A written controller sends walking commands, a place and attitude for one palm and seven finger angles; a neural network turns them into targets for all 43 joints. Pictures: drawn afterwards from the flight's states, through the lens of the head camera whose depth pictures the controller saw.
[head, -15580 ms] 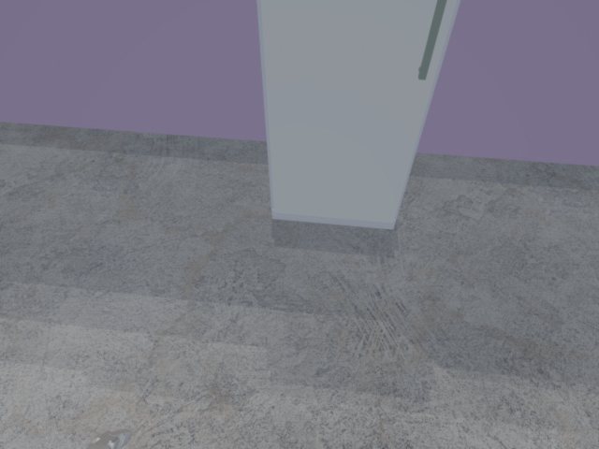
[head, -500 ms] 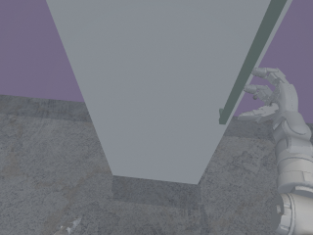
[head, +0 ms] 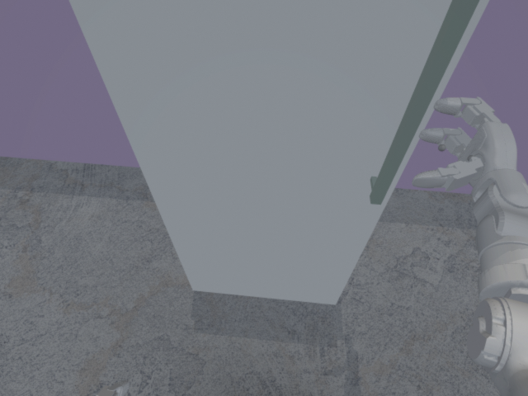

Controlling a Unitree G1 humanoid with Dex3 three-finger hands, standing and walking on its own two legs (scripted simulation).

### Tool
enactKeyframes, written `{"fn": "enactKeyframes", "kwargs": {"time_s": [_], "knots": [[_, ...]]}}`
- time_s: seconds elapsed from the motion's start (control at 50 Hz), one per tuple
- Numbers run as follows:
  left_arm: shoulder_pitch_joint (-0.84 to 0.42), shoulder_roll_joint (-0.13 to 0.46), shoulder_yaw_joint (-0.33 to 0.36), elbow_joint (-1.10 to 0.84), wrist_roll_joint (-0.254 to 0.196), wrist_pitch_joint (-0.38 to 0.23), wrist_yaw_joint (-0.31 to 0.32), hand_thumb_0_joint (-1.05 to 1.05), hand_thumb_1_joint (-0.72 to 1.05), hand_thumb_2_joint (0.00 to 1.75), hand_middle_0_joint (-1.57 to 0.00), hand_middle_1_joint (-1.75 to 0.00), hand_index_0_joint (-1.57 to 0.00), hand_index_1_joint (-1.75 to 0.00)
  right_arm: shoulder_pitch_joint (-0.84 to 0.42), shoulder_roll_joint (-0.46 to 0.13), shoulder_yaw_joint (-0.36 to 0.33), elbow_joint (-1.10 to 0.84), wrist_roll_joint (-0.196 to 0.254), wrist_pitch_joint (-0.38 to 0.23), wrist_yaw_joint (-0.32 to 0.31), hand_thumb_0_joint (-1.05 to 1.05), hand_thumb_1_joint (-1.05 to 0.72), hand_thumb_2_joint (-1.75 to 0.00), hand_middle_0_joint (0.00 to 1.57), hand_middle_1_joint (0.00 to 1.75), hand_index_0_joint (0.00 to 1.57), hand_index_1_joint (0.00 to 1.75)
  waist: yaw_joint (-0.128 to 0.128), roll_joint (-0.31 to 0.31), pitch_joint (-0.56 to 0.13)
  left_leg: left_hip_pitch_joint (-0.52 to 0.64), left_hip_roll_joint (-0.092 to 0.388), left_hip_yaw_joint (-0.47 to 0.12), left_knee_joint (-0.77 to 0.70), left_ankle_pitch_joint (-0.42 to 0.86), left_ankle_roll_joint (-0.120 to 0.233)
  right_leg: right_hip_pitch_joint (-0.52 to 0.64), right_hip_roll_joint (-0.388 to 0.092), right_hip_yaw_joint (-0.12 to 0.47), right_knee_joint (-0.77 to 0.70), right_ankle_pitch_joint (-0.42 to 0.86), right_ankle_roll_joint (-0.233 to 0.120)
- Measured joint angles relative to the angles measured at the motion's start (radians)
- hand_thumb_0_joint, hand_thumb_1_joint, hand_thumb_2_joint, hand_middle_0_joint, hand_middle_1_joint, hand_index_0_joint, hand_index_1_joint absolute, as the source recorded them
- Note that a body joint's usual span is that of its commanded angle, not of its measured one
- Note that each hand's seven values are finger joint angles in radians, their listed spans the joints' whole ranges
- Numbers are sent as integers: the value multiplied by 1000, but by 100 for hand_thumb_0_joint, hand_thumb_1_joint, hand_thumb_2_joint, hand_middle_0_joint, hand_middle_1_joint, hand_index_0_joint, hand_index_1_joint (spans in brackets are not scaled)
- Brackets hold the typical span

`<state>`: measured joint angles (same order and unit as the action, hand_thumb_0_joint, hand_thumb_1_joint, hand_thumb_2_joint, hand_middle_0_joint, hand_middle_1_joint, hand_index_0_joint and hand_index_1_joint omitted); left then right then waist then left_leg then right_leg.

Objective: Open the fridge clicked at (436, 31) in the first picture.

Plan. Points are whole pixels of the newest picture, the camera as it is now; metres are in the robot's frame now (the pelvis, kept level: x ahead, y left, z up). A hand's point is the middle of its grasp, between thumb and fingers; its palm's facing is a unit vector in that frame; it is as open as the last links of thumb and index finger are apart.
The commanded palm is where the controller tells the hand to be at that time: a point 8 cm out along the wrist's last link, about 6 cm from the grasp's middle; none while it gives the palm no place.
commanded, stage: slide the fingers in behind the handle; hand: right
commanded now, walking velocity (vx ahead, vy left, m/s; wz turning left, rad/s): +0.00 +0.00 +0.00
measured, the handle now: (422, 80) +0.50 -0.15 +0.24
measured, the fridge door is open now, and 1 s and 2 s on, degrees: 0 0 0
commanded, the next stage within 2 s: grip the handle and tug to test in 1.82 s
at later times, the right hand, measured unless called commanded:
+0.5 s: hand (428, 153) +0.45 -0.18 +0.15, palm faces -0.01 +1.00 +0.02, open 14.0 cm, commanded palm +0.42 -0.23 +0.16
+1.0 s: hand (415, 150) +0.45 -0.16 +0.16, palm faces +0.00 +1.00 -0.01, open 13.9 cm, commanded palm +0.42 -0.21 +0.16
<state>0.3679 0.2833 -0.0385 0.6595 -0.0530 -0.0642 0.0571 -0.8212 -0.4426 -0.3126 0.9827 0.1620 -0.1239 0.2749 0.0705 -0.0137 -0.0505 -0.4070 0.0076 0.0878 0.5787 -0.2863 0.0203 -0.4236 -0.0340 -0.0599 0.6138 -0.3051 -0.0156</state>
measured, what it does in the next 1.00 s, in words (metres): stands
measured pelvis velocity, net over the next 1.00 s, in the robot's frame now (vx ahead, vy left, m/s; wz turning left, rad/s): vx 0.00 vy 0.01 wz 0.00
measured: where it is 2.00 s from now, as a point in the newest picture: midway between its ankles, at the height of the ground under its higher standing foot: outside the picture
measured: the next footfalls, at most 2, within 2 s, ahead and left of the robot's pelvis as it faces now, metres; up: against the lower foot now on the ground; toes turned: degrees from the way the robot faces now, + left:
none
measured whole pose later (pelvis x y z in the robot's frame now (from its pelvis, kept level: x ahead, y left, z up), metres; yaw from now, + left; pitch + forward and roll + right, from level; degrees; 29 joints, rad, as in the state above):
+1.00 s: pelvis +0.00 +0.01 +0.00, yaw +0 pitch +6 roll +0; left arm 0.33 0.26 -0.04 0.64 -0.05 -0.07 0.04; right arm -0.75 -0.34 -0.25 0.84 0.16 -0.09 0.17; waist 0.05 -0.02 -0.05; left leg -0.38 0.00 0.08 0.58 -0.29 0.03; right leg -0.39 -0.04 -0.06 0.60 -0.30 -0.01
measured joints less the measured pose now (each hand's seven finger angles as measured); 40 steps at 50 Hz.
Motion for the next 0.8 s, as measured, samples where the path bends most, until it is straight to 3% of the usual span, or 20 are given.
{"fn": "enactKeyframes", "kwargs": {"time_s": [0.26,0.42,0.56,0.8], "knots": [[17,-5,-2,-2,2,-5,-7,1,90,90,-20,-30,-20,-30,-12,-3,5,18,0,-20,-15,-2,50,-30,34,124,33,123,7,-2,-5,-25,2,-5,10,6,-3,-25,1,-4,12,2,-4],[13,-7,-2,-4,-1,-10,-10,1,90,90,-20,-30,-20,-30,36,40,32,-43,12,-1,-28,-2,50,-30,31,121,29,121,-2,-7,-9,-11,2,-10,8,4,-5,-9,2,-8,11,-2,-6],[-11,-15,-3,-19,2,-15,-8,1,90,90,-20,-30,-20,-30,53,56,23,-75,-6,6,-60,-2,50,-30,31,121,31,122,0,-2,-3,-3,-1,-13,4,5,-4,2,-1,-11,4,-1,-4],[-23,-14,2,-5,1,-16,-13,1,90,90,-20,-30,-20,-30,62,92,68,-118,4,24,-84,-2,50,-30,31,121,30,121,-19,-11,-7,17,1,-4,-4,-3,0,20,2,-1,-9,-1,1]]}}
